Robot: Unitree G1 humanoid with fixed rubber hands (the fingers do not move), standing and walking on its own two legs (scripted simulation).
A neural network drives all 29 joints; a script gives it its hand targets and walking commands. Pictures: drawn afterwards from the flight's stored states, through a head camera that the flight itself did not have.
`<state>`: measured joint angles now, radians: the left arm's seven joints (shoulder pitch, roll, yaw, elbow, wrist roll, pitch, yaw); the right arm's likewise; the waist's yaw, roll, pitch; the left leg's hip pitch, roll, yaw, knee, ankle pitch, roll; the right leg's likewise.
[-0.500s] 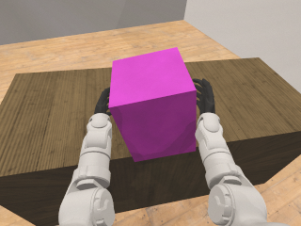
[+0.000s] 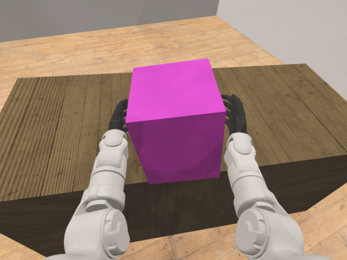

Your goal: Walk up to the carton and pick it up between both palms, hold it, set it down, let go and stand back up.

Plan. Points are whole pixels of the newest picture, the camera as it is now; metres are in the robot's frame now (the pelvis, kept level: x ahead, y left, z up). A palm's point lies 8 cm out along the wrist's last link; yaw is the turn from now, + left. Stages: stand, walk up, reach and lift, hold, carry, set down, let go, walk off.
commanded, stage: set down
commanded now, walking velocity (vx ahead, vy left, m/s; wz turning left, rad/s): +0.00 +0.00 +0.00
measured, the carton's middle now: (177, 124) +0.45 +0.00 +0.06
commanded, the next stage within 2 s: none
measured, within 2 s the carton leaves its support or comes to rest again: rests again in 1.10 s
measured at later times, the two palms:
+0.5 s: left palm (120, 129) +0.42 +0.15 +0.06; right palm (231, 127) +0.41 -0.14 +0.08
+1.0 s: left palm (124, 128) +0.43 +0.14 +0.05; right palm (233, 132) +0.41 -0.15 +0.06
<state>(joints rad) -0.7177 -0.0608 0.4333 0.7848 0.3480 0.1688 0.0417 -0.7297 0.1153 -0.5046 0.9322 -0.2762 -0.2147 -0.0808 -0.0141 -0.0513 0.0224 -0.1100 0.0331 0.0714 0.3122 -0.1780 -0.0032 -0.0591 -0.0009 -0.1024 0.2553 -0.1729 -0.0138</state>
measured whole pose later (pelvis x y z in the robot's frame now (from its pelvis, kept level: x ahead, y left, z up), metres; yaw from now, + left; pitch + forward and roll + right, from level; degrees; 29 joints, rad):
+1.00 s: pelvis +0.01 +0.00 +0.00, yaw -2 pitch +11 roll +0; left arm -0.86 -0.01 0.55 1.09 0.34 -0.07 0.05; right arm -0.80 0.13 -0.69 0.97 -0.47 -0.24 -0.04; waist 0.00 -0.02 -0.09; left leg -0.36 0.04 0.11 0.34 -0.18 0.00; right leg -0.33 0.00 -0.08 0.31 -0.17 -0.01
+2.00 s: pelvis +0.00 +0.00 -0.01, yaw -1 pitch +14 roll +0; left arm -0.89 -0.04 0.64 1.03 0.44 -0.12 0.03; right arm -0.82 0.18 -0.82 0.90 -0.59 -0.24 0.00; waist -0.01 -0.04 -0.07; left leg -0.44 0.05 0.10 0.35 -0.16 0.00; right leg -0.41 0.00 -0.10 0.32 -0.16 -0.02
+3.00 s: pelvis +0.00 +0.00 -0.01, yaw -3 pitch +20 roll -1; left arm -0.90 0.06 0.51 1.16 0.34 -0.22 0.07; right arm -0.84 0.09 -0.63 1.06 -0.42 -0.26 -0.04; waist -0.01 -0.02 -0.13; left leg -0.57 0.07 0.12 0.42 -0.19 0.00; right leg -0.53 0.01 -0.09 0.36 -0.16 -0.02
